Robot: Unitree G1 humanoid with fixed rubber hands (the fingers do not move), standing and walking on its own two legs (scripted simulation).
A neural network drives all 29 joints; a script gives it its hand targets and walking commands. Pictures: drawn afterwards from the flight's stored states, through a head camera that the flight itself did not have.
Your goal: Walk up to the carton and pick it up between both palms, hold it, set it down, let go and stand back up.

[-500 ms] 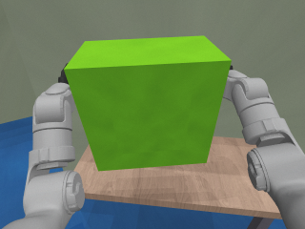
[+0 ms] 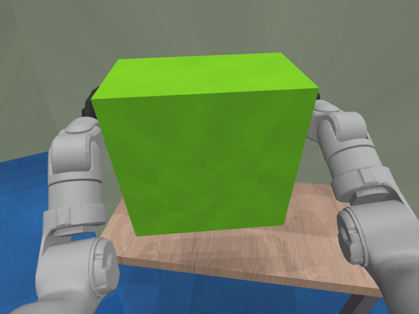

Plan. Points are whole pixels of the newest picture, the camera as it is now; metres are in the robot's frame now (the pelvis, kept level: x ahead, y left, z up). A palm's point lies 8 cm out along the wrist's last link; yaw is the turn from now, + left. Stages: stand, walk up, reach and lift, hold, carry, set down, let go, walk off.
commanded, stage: hold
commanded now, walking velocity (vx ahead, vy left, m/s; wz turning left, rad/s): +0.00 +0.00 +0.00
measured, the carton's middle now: (206, 147) +0.36 -0.01 +0.22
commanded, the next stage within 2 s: set down in 0.60 s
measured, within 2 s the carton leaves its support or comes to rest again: neither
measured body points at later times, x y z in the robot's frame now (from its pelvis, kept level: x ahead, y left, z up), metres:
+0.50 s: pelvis +0.01 +0.00 +0.00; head -0.08 +0.02 +0.44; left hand +0.39 +0.18 +0.28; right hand +0.38 -0.21 +0.30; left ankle +0.02 +0.13 -0.75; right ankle +0.00 -0.12 -0.75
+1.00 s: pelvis +0.01 +0.00 +0.00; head -0.08 +0.03 +0.44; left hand +0.41 +0.19 +0.31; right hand +0.39 -0.20 +0.32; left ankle +0.02 +0.13 -0.75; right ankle +0.00 -0.12 -0.75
